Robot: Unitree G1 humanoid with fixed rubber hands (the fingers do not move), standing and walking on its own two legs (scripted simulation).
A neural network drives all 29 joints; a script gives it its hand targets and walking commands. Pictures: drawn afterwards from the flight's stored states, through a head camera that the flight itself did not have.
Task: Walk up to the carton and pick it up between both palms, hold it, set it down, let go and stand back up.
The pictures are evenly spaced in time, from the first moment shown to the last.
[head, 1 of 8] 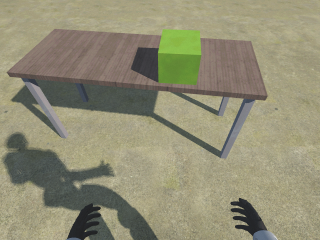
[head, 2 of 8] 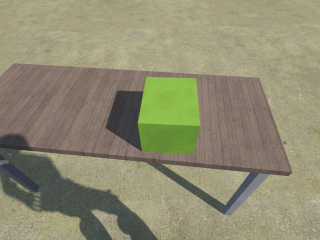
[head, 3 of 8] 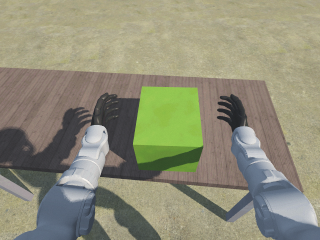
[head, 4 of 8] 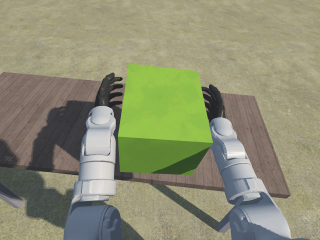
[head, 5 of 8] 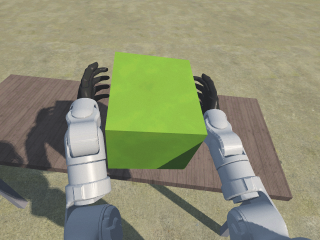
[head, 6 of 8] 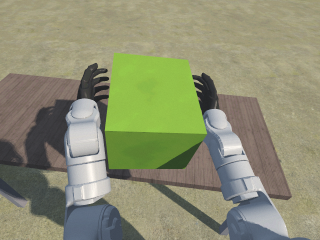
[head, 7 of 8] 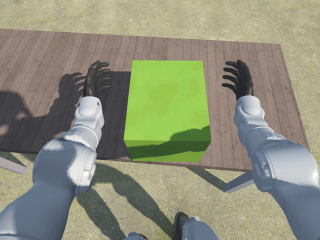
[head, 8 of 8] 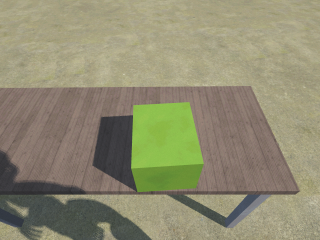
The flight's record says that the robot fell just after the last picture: no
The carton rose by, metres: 0.22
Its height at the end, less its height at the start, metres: +0.00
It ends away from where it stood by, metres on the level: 0.03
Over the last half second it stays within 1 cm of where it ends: yes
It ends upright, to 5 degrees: yes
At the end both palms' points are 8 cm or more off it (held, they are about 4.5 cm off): yes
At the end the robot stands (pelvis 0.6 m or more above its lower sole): yes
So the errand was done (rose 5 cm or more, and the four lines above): yes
